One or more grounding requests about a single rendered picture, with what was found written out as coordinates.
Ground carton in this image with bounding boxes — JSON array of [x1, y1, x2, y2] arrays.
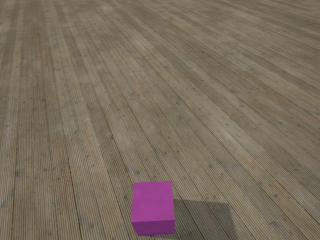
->
[[131, 180, 175, 236]]

